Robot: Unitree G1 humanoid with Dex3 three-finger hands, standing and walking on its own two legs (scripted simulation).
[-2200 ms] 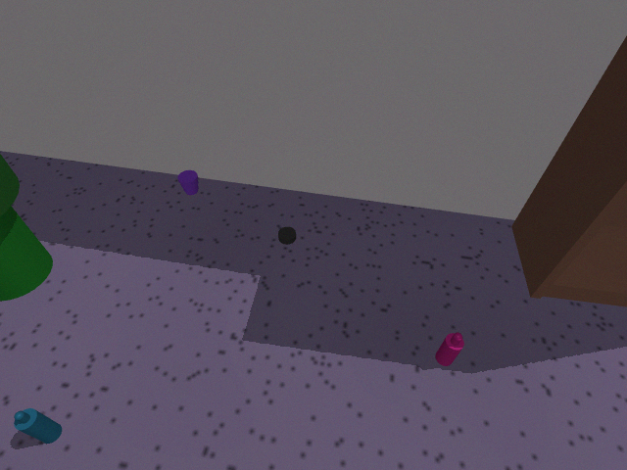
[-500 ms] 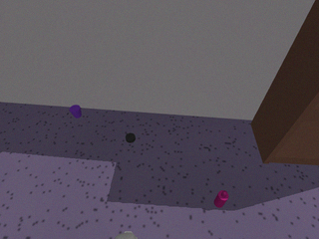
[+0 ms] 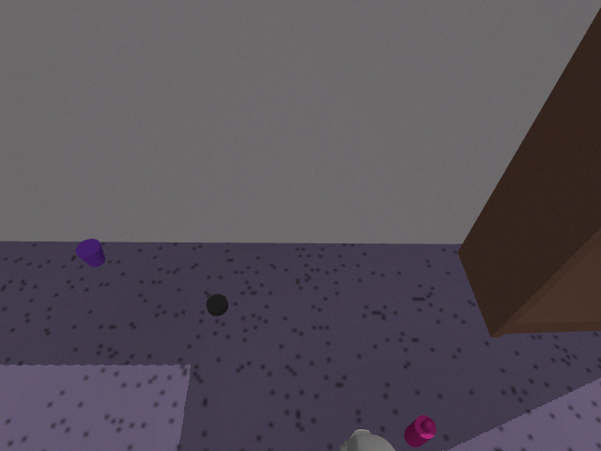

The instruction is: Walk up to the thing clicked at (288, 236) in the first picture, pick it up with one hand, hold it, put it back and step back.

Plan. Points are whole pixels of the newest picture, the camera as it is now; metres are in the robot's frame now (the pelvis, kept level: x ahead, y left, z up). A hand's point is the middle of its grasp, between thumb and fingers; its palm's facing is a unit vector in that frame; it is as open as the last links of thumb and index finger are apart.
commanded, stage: walk up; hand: left
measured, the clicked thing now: (217, 304) +0.74 +0.26 -0.76
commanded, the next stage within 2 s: none
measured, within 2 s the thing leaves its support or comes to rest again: neither
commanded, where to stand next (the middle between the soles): +0.42 +0.01 m, yaw +0 degrees
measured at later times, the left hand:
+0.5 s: hand (98, 424) +0.21 +0.30 -0.16, palm faces -0.02 -0.93 -0.37, open 7.4 cm
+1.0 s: hand (145, 293) +0.43 +0.27 -0.14, palm faces -0.05 -0.91 -0.41, open 7.4 cm
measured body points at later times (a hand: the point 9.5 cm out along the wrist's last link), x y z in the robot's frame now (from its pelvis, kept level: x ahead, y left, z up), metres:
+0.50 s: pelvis +0.19 +0.02 -0.02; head +0.20 +0.04 +0.43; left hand +0.22 +0.35 -0.13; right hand +0.29 -0.30 -0.11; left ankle +0.28 +0.14 -0.74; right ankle +0.14 -0.13 -0.72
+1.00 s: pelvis +0.33 +0.01 -0.01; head +0.36 -0.01 +0.43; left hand +0.43 +0.32 -0.11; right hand +0.37 -0.31 -0.15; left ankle +0.31 +0.14 -0.69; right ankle +0.40 -0.11 -0.74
